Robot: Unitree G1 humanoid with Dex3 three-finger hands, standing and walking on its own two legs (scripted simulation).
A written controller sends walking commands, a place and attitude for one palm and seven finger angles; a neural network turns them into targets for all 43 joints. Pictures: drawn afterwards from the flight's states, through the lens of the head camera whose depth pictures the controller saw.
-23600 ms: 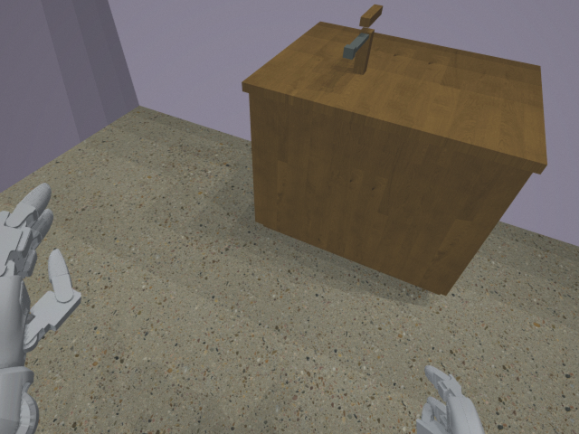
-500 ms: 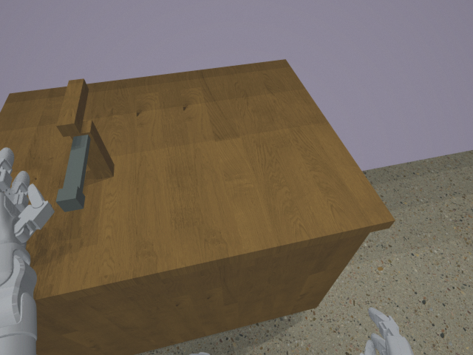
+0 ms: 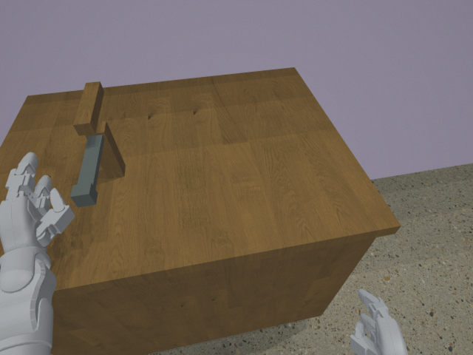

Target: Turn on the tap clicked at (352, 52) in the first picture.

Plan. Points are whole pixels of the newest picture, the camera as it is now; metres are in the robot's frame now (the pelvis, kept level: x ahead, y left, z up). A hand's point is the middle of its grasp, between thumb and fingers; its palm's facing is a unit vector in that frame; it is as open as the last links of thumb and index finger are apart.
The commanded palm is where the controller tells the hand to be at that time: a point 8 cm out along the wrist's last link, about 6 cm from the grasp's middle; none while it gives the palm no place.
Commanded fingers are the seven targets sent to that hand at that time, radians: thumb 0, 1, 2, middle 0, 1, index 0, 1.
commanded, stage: push the lever round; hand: left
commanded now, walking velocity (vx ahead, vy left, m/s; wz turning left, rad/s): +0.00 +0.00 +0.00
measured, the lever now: (84, 194) +0.31 +0.29 +0.12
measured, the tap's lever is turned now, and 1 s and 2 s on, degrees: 0 16 45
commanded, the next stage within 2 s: none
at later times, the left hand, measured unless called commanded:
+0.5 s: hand (84, 213) +0.28 +0.27 +0.11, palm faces +0.51 -0.86 -0.09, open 7.8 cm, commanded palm +0.24 +0.31 +0.11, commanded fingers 0.00 0.90 0.90 -0.15 -0.15 -0.15 -0.15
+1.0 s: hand (112, 207) +0.30 +0.24 +0.11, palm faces +0.56 -0.83 -0.05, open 7.7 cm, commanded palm +0.25 +0.26 +0.11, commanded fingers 0.00 0.90 0.90 -0.15 -0.15 -0.15 -0.15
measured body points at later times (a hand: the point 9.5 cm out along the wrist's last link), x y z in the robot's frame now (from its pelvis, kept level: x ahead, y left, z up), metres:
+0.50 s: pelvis +0.00 -0.01 +0.00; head +0.00 -0.03 +0.45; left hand +0.25 +0.32 +0.12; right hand +0.17 -0.25 -0.09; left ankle +0.05 +0.14 -0.72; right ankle -0.01 -0.13 -0.72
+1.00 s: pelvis -0.01 -0.01 +0.00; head -0.01 -0.02 +0.45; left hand +0.26 +0.28 +0.12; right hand +0.19 -0.23 -0.08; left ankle +0.05 +0.14 -0.72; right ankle -0.01 -0.13 -0.72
